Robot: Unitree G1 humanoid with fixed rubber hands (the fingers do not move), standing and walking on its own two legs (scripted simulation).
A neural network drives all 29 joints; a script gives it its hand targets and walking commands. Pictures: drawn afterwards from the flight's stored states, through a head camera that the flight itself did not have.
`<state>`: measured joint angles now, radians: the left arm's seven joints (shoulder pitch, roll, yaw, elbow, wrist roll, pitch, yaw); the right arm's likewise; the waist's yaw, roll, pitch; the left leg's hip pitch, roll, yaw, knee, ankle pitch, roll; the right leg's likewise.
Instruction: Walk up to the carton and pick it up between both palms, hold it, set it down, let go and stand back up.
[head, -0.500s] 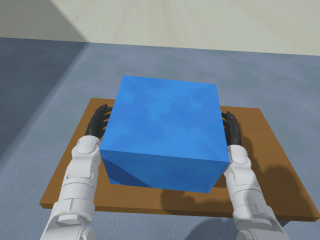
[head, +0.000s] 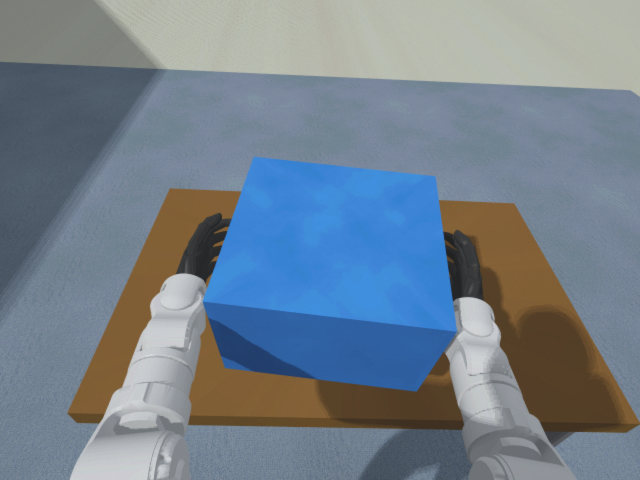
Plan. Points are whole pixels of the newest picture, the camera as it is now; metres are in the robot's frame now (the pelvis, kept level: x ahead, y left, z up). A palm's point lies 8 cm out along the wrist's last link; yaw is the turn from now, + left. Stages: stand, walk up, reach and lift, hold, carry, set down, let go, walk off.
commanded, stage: set down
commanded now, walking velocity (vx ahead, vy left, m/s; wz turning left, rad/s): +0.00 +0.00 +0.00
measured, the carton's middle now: (332, 270) +0.39 -0.06 +0.07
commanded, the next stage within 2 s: none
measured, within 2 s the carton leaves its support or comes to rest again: rests again in 1.80 s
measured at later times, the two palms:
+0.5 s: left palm (206, 270) +0.42 +0.11 +0.06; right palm (461, 301) +0.33 -0.23 +0.06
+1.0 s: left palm (212, 277) +0.43 +0.11 +0.03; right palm (451, 317) +0.33 -0.23 +0.01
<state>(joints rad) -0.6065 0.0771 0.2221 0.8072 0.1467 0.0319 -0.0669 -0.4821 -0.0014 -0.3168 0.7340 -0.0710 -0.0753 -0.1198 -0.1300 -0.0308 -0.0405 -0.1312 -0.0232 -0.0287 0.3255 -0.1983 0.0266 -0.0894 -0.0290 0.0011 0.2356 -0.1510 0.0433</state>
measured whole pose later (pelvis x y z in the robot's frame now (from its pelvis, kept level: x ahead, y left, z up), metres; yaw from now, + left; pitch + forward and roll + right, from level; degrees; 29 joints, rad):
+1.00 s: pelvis -0.01 +0.00 -0.01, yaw +0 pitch +14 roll -1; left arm -0.91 0.20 0.12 1.46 0.04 -0.36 -0.05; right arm -0.62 0.03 -0.49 1.03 -0.19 -0.31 -0.15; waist -0.17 0.01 -0.13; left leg -0.47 -0.02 -0.02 0.42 -0.20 0.02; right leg -0.43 -0.03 -0.01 0.35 -0.16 0.04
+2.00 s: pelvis -0.03 +0.00 -0.03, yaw -1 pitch +27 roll -3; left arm -1.09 0.26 0.05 1.72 0.02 -0.55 -0.04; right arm -0.77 0.02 -0.60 1.25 -0.24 -0.50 -0.15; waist -0.19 0.03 -0.19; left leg -0.86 0.00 -0.03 0.63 -0.24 0.02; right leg -0.80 -0.01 -0.05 0.52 -0.19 0.03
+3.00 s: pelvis -0.04 +0.01 -0.05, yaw -1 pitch +30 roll -3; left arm -1.13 0.31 0.04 1.71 0.01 -0.53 -0.05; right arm -0.87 -0.02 -0.59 1.34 -0.24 -0.50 -0.14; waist -0.23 0.06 -0.22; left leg -0.99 0.00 -0.03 0.74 -0.27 0.03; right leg -0.94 -0.03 -0.05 0.64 -0.21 0.04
